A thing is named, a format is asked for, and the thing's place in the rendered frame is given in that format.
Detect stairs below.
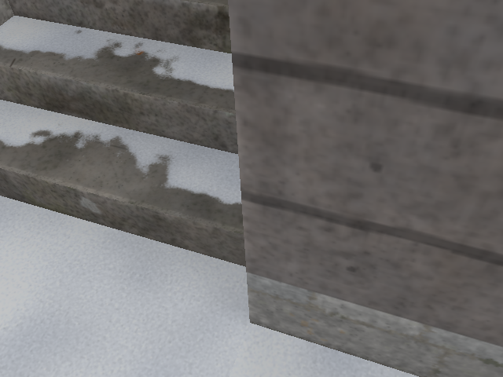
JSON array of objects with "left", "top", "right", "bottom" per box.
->
[{"left": 0, "top": 0, "right": 246, "bottom": 267}]

